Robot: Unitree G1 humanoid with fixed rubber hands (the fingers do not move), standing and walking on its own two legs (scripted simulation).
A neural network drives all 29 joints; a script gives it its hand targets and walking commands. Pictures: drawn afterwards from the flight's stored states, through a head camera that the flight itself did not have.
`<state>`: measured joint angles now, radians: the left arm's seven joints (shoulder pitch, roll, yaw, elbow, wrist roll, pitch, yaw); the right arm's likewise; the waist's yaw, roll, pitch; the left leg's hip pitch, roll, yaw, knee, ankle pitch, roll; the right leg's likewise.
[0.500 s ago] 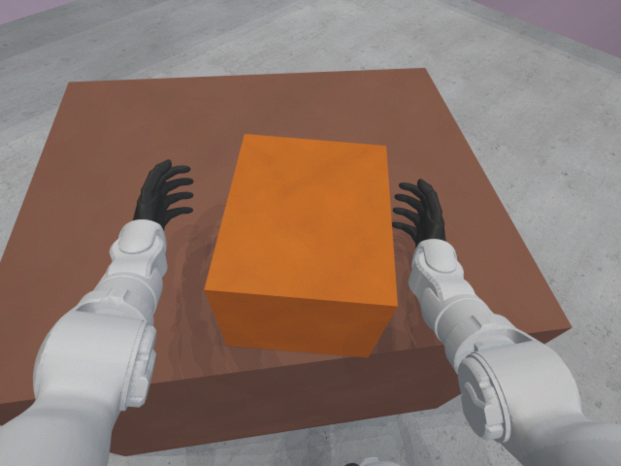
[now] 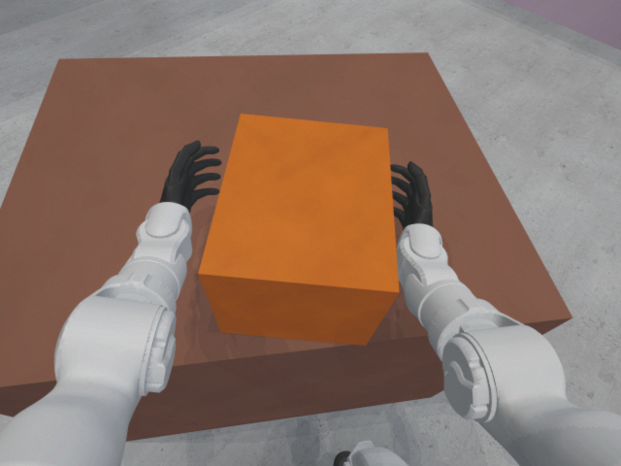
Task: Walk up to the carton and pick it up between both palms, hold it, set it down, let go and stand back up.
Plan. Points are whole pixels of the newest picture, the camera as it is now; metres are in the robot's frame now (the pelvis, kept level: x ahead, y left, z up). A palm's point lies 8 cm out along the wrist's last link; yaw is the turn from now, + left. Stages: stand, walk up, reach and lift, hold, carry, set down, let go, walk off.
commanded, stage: reach and lift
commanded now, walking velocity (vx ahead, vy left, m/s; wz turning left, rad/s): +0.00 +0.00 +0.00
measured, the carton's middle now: (303, 230) +0.43 -0.03 +0.02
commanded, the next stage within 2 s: none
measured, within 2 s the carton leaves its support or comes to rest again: leaves its support in 1.90 s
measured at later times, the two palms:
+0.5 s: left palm (183, 209) +0.45 +0.13 +0.06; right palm (408, 233) +0.39 -0.17 +0.04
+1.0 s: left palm (183, 208) +0.46 +0.13 +0.06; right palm (408, 232) +0.38 -0.17 +0.04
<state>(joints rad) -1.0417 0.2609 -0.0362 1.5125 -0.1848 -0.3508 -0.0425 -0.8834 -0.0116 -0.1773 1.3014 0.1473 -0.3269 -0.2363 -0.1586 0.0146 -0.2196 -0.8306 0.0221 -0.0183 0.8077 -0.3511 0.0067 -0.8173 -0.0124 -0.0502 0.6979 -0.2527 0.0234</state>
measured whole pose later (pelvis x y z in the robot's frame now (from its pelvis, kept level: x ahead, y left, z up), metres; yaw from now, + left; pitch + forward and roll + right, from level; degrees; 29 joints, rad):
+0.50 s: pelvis +0.02 +0.01 +0.03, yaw +0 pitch +14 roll -3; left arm -0.95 0.15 0.40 1.49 0.27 -0.47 -0.03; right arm -0.72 0.13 -0.67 1.13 -0.39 -0.48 -0.17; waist -0.11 0.02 -0.07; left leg -0.55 0.02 -0.01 0.59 -0.29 0.01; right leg -0.52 -0.01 -0.04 0.44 -0.17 0.03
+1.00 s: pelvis +0.04 +0.00 +0.04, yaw +1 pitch +13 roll -2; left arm -0.85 0.10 0.43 1.33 0.36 -0.43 -0.06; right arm -0.63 0.14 -0.64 1.11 -0.40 -0.55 -0.19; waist -0.09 -0.01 -0.04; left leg -0.42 0.02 -0.02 0.44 -0.24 0.01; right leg -0.38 -0.01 -0.06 0.28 -0.12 0.02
